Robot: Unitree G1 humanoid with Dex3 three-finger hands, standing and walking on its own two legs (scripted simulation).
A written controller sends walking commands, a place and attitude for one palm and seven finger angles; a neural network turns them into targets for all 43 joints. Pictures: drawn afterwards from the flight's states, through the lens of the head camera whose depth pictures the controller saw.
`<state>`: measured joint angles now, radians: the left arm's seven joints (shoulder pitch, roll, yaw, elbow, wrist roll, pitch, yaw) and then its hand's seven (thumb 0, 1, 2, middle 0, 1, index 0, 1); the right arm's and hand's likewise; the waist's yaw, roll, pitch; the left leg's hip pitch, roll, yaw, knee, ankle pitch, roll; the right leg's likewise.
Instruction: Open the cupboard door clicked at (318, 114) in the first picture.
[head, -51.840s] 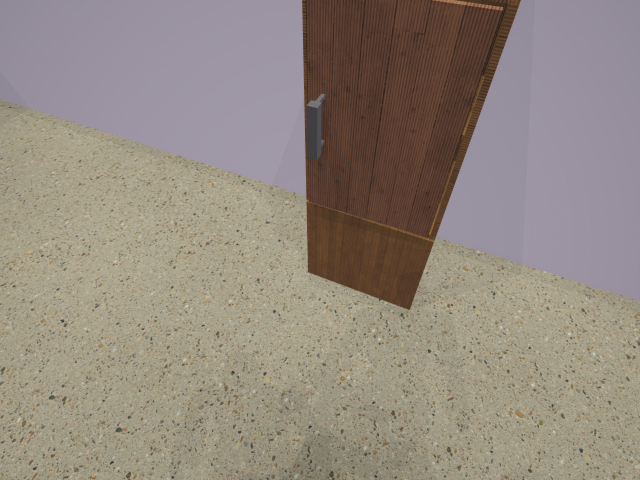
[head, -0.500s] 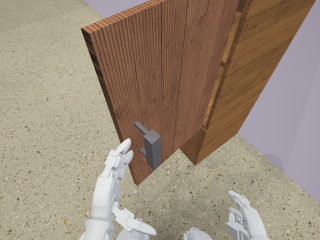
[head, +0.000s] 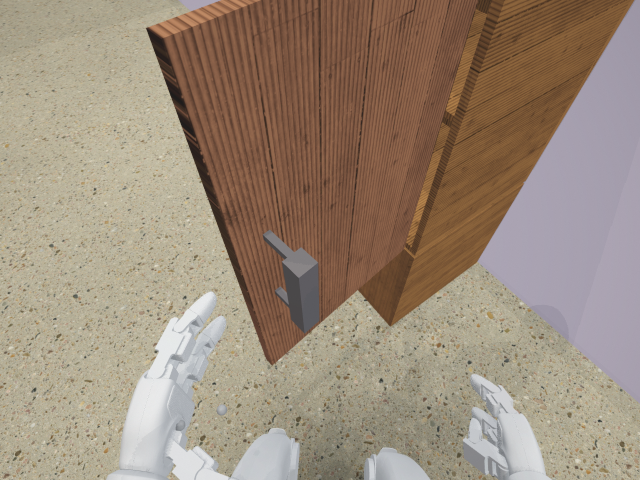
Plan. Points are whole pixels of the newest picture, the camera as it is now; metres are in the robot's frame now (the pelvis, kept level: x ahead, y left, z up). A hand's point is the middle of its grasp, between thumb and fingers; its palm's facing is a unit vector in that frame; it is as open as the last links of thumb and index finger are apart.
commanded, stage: draw the hand back to the body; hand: left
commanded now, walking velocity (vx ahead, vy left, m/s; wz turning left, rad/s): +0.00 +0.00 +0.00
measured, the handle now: (290, 282) +0.34 +0.06 +0.06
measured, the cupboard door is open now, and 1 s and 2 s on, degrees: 97 97 97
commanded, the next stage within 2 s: step back with the hand held close in 1.54 s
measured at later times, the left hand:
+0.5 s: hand (131, 383) +0.19 +0.17 +0.15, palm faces -0.01 -0.99 -0.12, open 16.1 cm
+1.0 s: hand out of the picture +0.22 +0.26 +0.23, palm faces +0.33 -0.85 -0.41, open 11.0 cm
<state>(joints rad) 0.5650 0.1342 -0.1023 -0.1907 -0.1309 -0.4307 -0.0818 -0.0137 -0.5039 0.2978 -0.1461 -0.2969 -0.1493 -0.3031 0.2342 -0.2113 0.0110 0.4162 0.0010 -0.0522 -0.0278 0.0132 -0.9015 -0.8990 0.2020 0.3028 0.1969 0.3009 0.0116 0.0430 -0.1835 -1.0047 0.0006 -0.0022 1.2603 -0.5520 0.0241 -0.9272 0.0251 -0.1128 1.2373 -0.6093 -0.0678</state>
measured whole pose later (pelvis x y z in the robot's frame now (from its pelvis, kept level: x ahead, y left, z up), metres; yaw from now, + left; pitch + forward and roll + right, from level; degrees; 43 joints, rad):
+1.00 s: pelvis +0.03 +0.03 +0.10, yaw -1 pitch -1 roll -1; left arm 0.55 0.35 0.21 -0.43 -0.05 -0.03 0.13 0.00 0.32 0.65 -0.18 -0.30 -0.19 -0.30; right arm 0.24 -0.22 0.06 0.55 0.02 -0.09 -0.10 0.01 -0.90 -0.90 0.20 0.30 0.20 0.30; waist 0.05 0.07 -0.06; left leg -0.26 -0.03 0.04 0.60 -0.33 0.06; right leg -0.19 0.01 -0.05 0.56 -0.35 -0.01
